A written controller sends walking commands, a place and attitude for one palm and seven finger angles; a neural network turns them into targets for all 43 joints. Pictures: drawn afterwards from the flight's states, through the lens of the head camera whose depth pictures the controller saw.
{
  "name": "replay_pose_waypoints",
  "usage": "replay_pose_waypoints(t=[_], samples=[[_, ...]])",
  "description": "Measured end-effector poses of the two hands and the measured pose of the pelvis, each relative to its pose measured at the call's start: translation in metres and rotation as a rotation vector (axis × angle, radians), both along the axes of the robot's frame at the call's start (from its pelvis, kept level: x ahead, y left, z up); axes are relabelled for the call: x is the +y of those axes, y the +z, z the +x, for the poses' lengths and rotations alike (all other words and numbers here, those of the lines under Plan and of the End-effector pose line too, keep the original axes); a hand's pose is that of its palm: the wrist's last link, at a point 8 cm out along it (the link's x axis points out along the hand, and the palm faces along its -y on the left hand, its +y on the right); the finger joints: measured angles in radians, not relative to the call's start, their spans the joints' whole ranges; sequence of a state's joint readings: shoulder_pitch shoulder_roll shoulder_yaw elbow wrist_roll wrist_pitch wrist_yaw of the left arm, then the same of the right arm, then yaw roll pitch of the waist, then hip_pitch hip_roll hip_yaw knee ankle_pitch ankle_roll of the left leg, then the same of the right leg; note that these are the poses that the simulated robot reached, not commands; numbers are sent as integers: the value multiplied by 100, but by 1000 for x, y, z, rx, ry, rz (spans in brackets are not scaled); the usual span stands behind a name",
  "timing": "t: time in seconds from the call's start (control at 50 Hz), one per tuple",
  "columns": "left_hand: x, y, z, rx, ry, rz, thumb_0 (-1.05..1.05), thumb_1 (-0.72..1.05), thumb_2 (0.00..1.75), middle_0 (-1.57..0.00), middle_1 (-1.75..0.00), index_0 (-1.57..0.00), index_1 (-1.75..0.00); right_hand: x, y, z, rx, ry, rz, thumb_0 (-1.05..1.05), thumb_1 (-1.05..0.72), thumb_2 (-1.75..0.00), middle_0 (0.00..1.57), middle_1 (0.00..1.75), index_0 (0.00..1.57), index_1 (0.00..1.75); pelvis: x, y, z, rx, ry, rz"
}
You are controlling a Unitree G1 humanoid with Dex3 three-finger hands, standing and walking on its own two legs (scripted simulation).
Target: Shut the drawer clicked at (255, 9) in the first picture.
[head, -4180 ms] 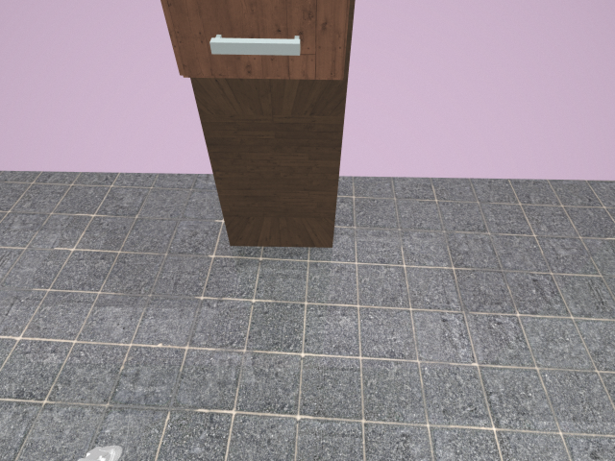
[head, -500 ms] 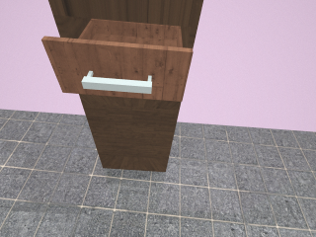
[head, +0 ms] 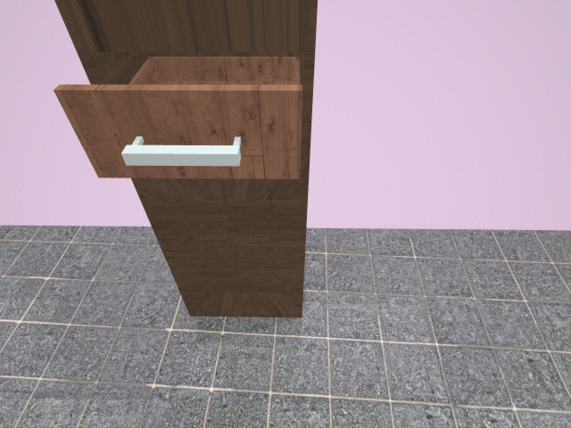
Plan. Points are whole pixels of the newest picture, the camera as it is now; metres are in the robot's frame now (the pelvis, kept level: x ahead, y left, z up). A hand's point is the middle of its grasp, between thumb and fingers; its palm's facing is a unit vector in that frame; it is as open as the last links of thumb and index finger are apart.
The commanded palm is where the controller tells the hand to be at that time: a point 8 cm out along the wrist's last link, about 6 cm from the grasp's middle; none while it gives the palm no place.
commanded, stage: come to a stop and stand still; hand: left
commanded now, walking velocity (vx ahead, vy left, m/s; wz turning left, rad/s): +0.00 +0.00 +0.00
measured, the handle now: (185, 148) +0.51 +0.19 +0.14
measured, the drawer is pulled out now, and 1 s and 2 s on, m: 0.14 0.14 0.14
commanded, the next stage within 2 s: look again from close up in 0.10 s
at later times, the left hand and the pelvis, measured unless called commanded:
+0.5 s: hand out of the picture -0.03 +0.16 -0.17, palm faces +0.05 -0.99 -0.16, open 7.4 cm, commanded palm none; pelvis +0.00 +0.01 +0.00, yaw +0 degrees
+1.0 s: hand out of the picture -0.02 +0.18 -0.18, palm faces +0.04 -0.99 -0.16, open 7.4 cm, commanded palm none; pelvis +0.02 +0.02 +0.00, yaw -1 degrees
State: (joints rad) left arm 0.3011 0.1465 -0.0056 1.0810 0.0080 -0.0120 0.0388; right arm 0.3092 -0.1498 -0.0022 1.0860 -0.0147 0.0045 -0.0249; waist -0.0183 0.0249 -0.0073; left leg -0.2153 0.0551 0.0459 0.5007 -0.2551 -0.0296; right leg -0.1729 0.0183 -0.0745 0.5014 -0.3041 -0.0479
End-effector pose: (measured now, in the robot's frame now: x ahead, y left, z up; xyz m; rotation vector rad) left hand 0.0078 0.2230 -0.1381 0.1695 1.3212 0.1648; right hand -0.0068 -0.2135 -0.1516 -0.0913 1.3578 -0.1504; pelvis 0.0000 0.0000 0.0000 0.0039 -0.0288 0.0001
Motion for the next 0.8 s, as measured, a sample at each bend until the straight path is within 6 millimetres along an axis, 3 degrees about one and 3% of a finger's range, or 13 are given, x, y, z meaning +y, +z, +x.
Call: replay_pose_waypoints(t=[0.26, 0.44, 0.8], samples=[[-11, -3, -29, 56, 31, -38, 1, 91, 90, -20, -30, -20, -30, 3, 4, -20, 55, 8, -1, 0, -91, -90, 20, 30, 20, 30, 0, 3, -4, 3, 2, 1], [-13, -5, -45, 103, 45, -62, 1, 91, 90, -20, -30, -20, -30, 12, 7, -22, 67, 6, -2, 0, -91, -90, 20, 30, 20, 30, 5, 4, -4, 7, -1, -1], [0, -5, -39, 93, 42, -61, 1, 91, 90, -20, -30, -20, -30, 25, 8, -13, 51, 4, -6, 1, -91, -90, 20, 30, 20, 30, 19, 5, -1, 11, -7, -1]])
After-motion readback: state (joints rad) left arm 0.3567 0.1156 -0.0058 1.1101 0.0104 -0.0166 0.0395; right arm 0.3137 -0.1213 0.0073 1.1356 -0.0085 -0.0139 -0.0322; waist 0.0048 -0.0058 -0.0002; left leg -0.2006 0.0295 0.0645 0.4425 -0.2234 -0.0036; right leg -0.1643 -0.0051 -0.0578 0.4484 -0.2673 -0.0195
